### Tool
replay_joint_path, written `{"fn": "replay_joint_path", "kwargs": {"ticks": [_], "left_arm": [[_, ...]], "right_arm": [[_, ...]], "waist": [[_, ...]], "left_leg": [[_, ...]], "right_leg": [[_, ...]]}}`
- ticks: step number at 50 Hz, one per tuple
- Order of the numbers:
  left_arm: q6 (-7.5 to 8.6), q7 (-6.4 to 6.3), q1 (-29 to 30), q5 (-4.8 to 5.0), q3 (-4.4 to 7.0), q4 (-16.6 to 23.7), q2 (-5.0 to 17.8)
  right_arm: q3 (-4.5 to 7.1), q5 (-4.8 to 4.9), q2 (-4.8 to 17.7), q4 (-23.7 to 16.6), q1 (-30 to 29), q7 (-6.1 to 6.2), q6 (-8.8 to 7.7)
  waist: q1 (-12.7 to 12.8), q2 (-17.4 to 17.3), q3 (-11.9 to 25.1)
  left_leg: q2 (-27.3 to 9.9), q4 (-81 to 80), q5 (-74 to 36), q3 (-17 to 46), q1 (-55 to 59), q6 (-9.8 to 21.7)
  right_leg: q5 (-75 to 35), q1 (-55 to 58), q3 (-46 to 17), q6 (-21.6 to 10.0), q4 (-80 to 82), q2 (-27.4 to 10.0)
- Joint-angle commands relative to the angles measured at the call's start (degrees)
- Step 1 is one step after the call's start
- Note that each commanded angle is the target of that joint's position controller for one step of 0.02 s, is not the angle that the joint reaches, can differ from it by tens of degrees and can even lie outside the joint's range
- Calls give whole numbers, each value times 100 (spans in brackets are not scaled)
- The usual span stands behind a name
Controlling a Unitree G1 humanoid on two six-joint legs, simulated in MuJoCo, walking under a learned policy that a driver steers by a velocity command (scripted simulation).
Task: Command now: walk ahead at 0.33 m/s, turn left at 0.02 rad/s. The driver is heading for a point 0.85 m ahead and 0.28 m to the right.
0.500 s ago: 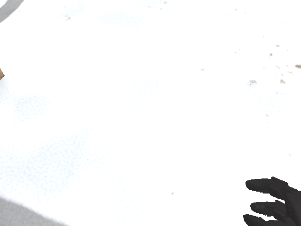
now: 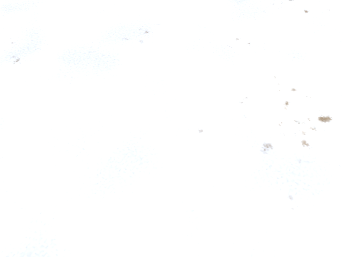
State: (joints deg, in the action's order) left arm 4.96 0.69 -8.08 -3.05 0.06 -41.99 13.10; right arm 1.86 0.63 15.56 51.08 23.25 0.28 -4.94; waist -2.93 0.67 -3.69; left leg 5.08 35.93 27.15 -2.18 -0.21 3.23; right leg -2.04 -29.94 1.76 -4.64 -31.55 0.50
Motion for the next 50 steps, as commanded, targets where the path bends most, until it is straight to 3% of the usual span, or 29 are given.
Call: {"fn": "replay_joint_path", "kwargs": {"ticks": [1, 2, 3, 4, 5, 7, 11, 18, 20, 21, 22, 23, 24, 25, 26, 29, 34, 38, 39, 41, 42, 43, 44, 45, 46, 47, 48, 49, 50], "left_arm": [[-88, -8, -2227, 211, 461, -203, 1437], [-214, -29, -1616, 332, 468, -1, 1235], [-290, -65, -1014, 286, 374, 66, 861], [-315, -88, -867, 229, 349, 24, 788], [-311, -112, -895, 217, 355, -55, 794], [-242, -94, -1060, 181, 381, -211, 793], [-163, -31, -1241, 264, 462, -355, 873], [-226, 77, -963, 311, 688, -92, 1225], [-251, 105, -695, 313, 712, 62, 1193], [-234, 107, -461, 296, 672, 199, 1009], [-172, 106, -172, 302, 545, 414, 543], [-94, 114, -170, 394, 385, 700, 55], [-136, 90, -280, 263, 387, 696, 342], [-193, 118, -175, 159, 466, 647, 634], [-231, 191, -263, 121, 502, 596, 690], [-407, 381, -235, 60, 489, 617, 639], [-564, 469, 618, 100, 410, 912, 606], [-545, 584, 1351, 94, 292, 1116, 564], [-532, 609, 1509, 109, 238, 1215, 485], [-528, 549, 1415, 157, 205, 1180, 484], [-523, 484, 1158, 172, 225, 1106, 554], [-503, 425, 547, 179, 290, 974, 710], [-468, 349, -471, 207, 418, 708, 951], [-407, 233, -1759, 187, 610, 278, 1268], [-430, 87, -1703, 206, 765, 102, 1629], [-555, 66, -1296, 142, 908, 302, 2299], [-592, 26, -1667, 161, 904, 352, 2148], [-545, -37, -1637, 175, 876, 177, 2040], [-469, -71, -1479, 164, 802, 111, 1760]], "right_arm": [[113, 12, 453, -203, 1476, 106, 102], [164, -212, 690, -229, 1093, 80, 180], [160, -308, 709, -448, 235, 4, 195], [146, -317, 667, -666, -310, -60, 209], [119, -339, 581, -744, -397, -109, 278], [70, -334, 413, -652, -249, -162, 378], [1, -329, 279, -907, -982, -165, 297], [-33, -140, 338, -1228, -1646, -83, 170], [-9, -111, 385, -1211, -1343, 12, 90], [52, -124, 539, -1052, -707, 89, 23], [183, -200, 1002, -880, 195, 188, -33], [319, -324, 1608, -996, 262, 249, -7], [357, -374, 1467, -1075, -154, 268, 15], [250, -318, 1016, -1169, -385, 227, -19], [184, -260, 808, -1163, -503, 178, -47], [146, -197, 663, -1023, -382, 125, -113], [140, -277, 481, -653, 105, 4, -210], [161, -270, 538, -357, 470, 55, -216], [185, -283, 655, -305, 552, 82, -200], [199, -280, 818, -261, 482, 132, -145], [236, -270, 988, -236, 553, 167, -81], [296, -286, 1223, -242, 492, 206, 16], [371, -296, 1449, -313, 329, 208, 114], [386, -296, 1467, -423, 157, 171, 147], [277, -379, 887, -514, 264, 75, 121], [192, -246, 546, -1228, 30, -15, -8], [213, -254, 873, -1557, -923, -17, -169], [148, -198, 743, -1638, -1064, -19, -270], [107, -238, 712, -1540, -934, -1, -293]], "waist": [[554, 1649, 2975], [447, 722, 2574], [438, 379, 1546], [410, 343, 930], [301, 449, 683], [183, 331, 580], [257, 348, 310], [311, 436, 273], [76, 252, 328], [-238, 8, 451], [-644, -810, 779], [-576, -1866, 897], [-322, -1403, 833], [-219, -681, 663], [-57, -540, 592], [87, -790, 334], [29, -556, -178], [-98, -370, -593], [-90, -506, -659], [135, -560, -462], [316, -714, -203], [706, -877, 184], [1198, -985, 709], [1725, -825, 1309], [1306, -41, 1318], [853, 1229, 1756], [1212, 66, 1769], [1012, -52, 1123], [652, -518, 582]], "left_leg": [[474, 4477, 984, 656, -2642, -36], [75, 4640, 363, 942, -2910, 34], [-234, 4291, -149, 688, -3333, 62], [-433, 3817, -406, 606, -3427, 95], [-565, 3411, -509, 594, -3198, 89], [-650, 2944, -645, 513, -2750, 62], [-930, 1737, -1130, 379, -2954, -164], [-524, -262, -1534, 109, -1754, -611], [-486, -813, -1589, 91, -945, -553], [-665, -1050, -1324, 283, 38, -440], [-1672, -1589, -44, 1401, 1061, -250], [-3066, -2539, 1833, 3482, 1459, 125], [-3361, -2662, 2300, 4193, 1045, 496], [-3035, -2520, 1878, 3600, 767, 423], [-2676, -2523, 1280, 2811, 508, 241], [-2134, -2785, -49, 1273, 44, -6], [-1929, -2972, -1507, -157, -87, -35], [-1804, -3139, -2662, -1044, 174, -154], [-1915, -3081, -3249, -1164, 300, -175], [-1874, -2503, -6322, -1593, 513, -249], [-1960, -1966, -7950, -1621, 753, -243], [-2127, -1069, -8923, -1598, 839, -196], [-2270, 199, -9292, -1493, 603, -67], [-2237, 1960, -8327, -1365, -339, -62], [-1570, 3752, -2910, -1174, -2155, -160], [-412, 5774, 100, -550, -4480, -530], [-667, 5732, -598, 500, -5072, -449], [-882, 5367, -797, 583, -5105, -394], [-1111, 4781, -909, 586, -4764, -388]], "right_leg": [[-4301, 4831, -3427, -1671, 16, -2453], [-303, 4036, -3475, -1507, 734, -2110], [2867, 3108, -3232, -1263, 1389, -1781], [3759, 2406, -3028, -1002, 1826, -1602], [3928, 1891, -2851, -842, 2094, -1452], [3826, 1339, -2500, -729, 2386, -1268], [3464, 1121, -2138, -877, 2706, -1065], [3174, 475, -2074, -799, 2300, -755], [3280, 62, -2134, -676, 1734, -600], [3351, -635, -2034, -493, 1054, -373], [3363, -1496, -1436, -210, -374, 137], [3206, -2485, -580, -56, -1981, 573], [2731, -2814, -547, -105, -2894, 54], [2268, -2731, -659, -87, -3263, -138], [1970, -2534, -683, -4, -3355, -237], [1342, -2349, -461, 205, -3868, -436], [508, -2542, -279, 236, -3699, -525], [423, -2109, 439, -77, -2461, -499], [546, -1924, 569, -211, -2103, -517], [887, -960, 1063, -535, -1520, -77], [1153, -499, 1240, -652, -1442, 212], [1525, 194, 1204, -786, -1366, 420], [1939, 1300, 1099, -930, -1306, 634], [1922, 3077, 646, -1116, -719, 746], [2713, 4351, -654, -1176, -650, -46], [3352, 5514, -4084, -2159, 638, -1299], [3048, 5428, -4587, -2023, 1353, -1378], [2530, 4724, -4277, -1902, 1608, -1395], [1989, 3751, -3770, -1696, 1703, -1193]]}}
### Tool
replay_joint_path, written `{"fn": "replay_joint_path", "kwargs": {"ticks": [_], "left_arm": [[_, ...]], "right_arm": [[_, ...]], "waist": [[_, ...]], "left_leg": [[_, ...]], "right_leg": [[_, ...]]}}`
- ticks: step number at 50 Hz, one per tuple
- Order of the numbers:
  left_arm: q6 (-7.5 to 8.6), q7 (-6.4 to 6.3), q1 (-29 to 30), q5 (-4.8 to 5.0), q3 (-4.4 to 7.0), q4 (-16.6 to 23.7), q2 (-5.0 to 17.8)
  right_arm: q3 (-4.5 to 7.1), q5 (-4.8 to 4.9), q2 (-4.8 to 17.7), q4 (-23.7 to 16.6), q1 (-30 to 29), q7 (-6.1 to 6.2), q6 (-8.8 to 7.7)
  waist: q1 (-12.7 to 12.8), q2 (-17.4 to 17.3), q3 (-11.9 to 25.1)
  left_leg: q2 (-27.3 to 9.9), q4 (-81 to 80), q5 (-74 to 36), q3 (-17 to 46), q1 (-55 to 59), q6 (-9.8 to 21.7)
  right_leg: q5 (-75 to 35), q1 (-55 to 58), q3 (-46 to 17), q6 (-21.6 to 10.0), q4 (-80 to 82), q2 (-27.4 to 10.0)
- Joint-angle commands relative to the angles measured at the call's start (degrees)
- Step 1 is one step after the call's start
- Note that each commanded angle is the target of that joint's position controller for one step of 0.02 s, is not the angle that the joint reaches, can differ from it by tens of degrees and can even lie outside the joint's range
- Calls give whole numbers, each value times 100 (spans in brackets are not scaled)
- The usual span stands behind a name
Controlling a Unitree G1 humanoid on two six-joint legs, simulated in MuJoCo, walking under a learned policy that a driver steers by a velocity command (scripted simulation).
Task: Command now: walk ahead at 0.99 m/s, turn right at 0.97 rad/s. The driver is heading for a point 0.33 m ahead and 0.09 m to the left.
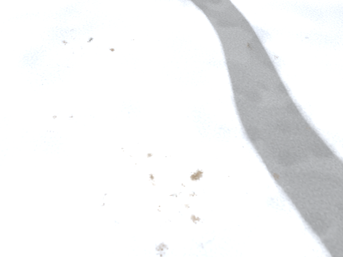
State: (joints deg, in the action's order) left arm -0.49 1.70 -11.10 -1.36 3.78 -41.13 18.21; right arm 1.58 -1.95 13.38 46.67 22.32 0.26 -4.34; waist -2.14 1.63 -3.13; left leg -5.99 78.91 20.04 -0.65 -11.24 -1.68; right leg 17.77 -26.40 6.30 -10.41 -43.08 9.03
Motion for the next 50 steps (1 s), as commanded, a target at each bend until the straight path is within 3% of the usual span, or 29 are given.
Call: {"fn": "replay_joint_path", "kwargs": {"ticks": [1, 3, 4, 6, 7, 10, 13, 14, 15, 16, 17, 18, 19, 20, 21, 22, 23, 25, 28, 31, 35, 37, 38, 39, 40, 41, 43, 46, 50], "left_arm": [[155, -215, -922, 7, 370, 57, 1095], [293, -208, -676, 93, 224, 116, 766], [367, -194, -653, 100, 173, 80, 667], [520, -150, -800, 89, 109, -51, 533], [565, -128, -869, 104, 79, -122, 462], [650, -86, -1497, 275, 67, -458, 494], [636, -202, -1622, 212, 92, -619, 742], [619, -249, -1574, 147, 121, -621, 858], [591, -281, -1306, 99, 167, -587, 998], [568, -303, -977, 108, 178, -531, 991], [546, -322, -1045, 121, 105, -387, 555], [481, -353, -2588, 590, -2, -451, -30], [449, -402, -2336, 322, 3, -650, 462], [430, -359, -1681, 274, -2, -522, 461], [392, -310, -1313, 116, -54, -452, 361], [297, -241, -968, 11, -66, -359, 307], [166, -181, -1109, -82, -86, -395, 185], [-16, -160, -1339, -89, -147, -456, -39], [-65, -191, -1267, -34, -222, -472, -126], [-98, -210, -823, -17, -283, -505, -93], [-80, -261, -499, -43, -327, -554, -121], [14, -320, -469, -109, -334, -567, -25], [91, -372, -470, -156, -309, -519, 250], [90, -381, -77, 15, -273, -552, 357], [124, -350, 116, 51, -351, -533, 15], [165, -343, 79, 75, -382, -630, -93], [188, -365, -150, 107, -356, -805, -64], [189, -370, -420, 109, -311, -1023, -96], [188, -382, -502, 98, -283, -1237, -137]], "right_arm": [[112, -78, 874, -1081, -743, -2, -279], [105, -229, 835, -1022, -500, -20, -16], [71, -229, 735, -1043, -530, -46, 84], [-28, -165, 570, -1300, -1297, -118, 116], [-79, -127, 480, -1376, -1594, -151, 74], [-166, -51, 224, -1326, -1941, -238, -57], [-84, -48, 503, -1228, -1897, -171, -98], [-5, -61, 701, -1073, -1463, -116, -123], [80, -43, 895, -825, -656, -65, -168], [137, -54, 1021, -520, 266, -8, -222], [224, -83, 1456, -354, 883, 47, -234], [267, -95, 1594, -272, 906, -65, -221], [273, 107, 1217, -537, 590, -132, -124], [186, 152, 869, -587, -24, -97, -109], [66, 135, 458, -559, -472, -61, -77], [9, 142, 336, -471, -472, -12, -79], [-4, 159, 375, -333, -380, 9, -73], [12, 103, 544, -207, -457, -45, -117], [-8, 25, 610, -134, -801, -109, -118], [6, 57, 645, -5, -722, -154, -20], [36, 93, 687, 102, -652, -114, 229], [-16, 51, 498, 147, -508, -34, 321], [-42, 40, 312, 101, -304, -25, 342], [-91, 182, 82, 260, 125, -22, 397], [-59, 163, 274, 386, -12, 5, 432], [-28, 139, 336, 401, -161, 10, 431], [24, 108, 513, 477, -251, 9, 404], [-6, 134, 360, 663, -311, 29, 361], [-7, 137, 303, 842, -440, 83, 365]], "waist": [[292, -693, 330], [-61, -610, 141], [-144, -506, 29], [34, -301, -410], [121, -283, -596], [544, -199, -247], [544, 140, 93], [341, 267, 346], [-131, 361, 630], [-703, 259, 875], [-818, -467, 1468], [-2, -2187, 3017], [-237, -888, 3479], [-119, -674, 2616], [75, -205, 1760], [80, -196, 1251], [218, -252, 973], [453, -376, 932], [662, -682, 991], [467, -916, 956], [332, -778, 587], [303, -356, 304], [97, 297, 256], [-223, 1039, 215], [-167, 678, 42], [-141, 589, 53], [-57, 431, 79], [73, -17, 130], [144, -136, 209]], "left_leg": [[-122, 155, -54, 486, -3270, 36], [-265, -385, 278, 489, -2792, -138], [-350, -814, 304, 384, -2740, -185], [-393, -1986, -695, 43, -2700, -154], [-316, -2654, -1367, -89, -2425, -84], [276, -4140, -3428, -493, -1353, 272], [766, -4852, -3455, -465, -1019, 530], [953, -4913, -3168, -377, -589, 572], [961, -5005, -3111, -231, 102, 602], [631, -5511, -3868, -52, 903, 651], [-480, -4761, -6857, 638, 2006, 863], [-2387, -4214, -9598, 3119, 4069, 2199], [-1980, -4564, -8898, 3091, 3666, 2141], [-1651, -4978, -7310, 2454, 2799, 2002], [-1308, -5324, -6172, 2022, 1784, 1767], [-1097, -5624, -5817, 1705, 1130, 1645], [-976, -5847, -5820, 1436, 412, 1549], [-848, -6109, -5870, 984, -439, 1583], [-568, -6207, -5689, 344, -886, 1483], [-402, -6341, -4096, 244, -921, 1306], [-448, -6297, -1040, 619, -1221, 1156], [-257, -6036, -59, 737, -1484, 776], [139, -5390, 57, 444, -1405, 551], [620, -5397, -12, 11, -554, 412], [531, -5472, -447, 139, 33, 367], [435, -5595, -799, 228, 316, 349], [229, -5685, -987, 388, 326, 362], [191, -5851, -1008, 418, -45, 372], [163, -5932, -1133, 439, 1, 376]], "right_leg": [[-318, 2657, -3737, -1054, 2855, -1780], [-663, 1638, -3201, -1075, 2959, -1420], [-486, 1236, -2959, -1046, 3141, -1372], [-1098, 731, -2374, -841, 3552, -1111], [-2415, 571, -2025, -655, 3485, -913], [-4879, 1038, -1544, -56, 3223, -847], [-5756, 2286, -1675, 281, 2701, -1047], [-6205, 2606, -1777, 412, 2207, -1117], [-6384, 2668, -1746, 505, 1306, -1126], [-5738, 2466, -1561, 606, 49, -908], [-2545, 1721, -1136, 759, -2097, -307], [1986, -5, -1452, 1088, -4556, 449], [1289, -97, -1847, 952, -4555, 139], [920, -328, -1769, 992, -4230, -175], [771, -416, -1510, 975, -3691, -445], [755, -416, -1456, 959, -3293, -579], [646, 17, -1382, 977, -2997, -600], [509, 609, -1219, 1030, -2498, -596], [86, 955, -1018, 1025, -1335, -743], [-515, 1239, -790, 1022, -354, -902], [-503, 1644, -627, 921, 846, -935], [-606, 1918, -1103, 756, 1844, -1256], [-915, 1769, -2092, 620, 2457, -2040], [-323, 651, -2452, 282, 2860, -2342], [204, 187, -2266, 413, 3008, -2054], [389, 123, -2022, 607, 2969, -1783], [232, 374, -1705, 769, 2881, -1476], [-502, 1039, -1537, 710, 2594, -1429], [-879, 1268, -1437, 677, 2474, -1402]]}}
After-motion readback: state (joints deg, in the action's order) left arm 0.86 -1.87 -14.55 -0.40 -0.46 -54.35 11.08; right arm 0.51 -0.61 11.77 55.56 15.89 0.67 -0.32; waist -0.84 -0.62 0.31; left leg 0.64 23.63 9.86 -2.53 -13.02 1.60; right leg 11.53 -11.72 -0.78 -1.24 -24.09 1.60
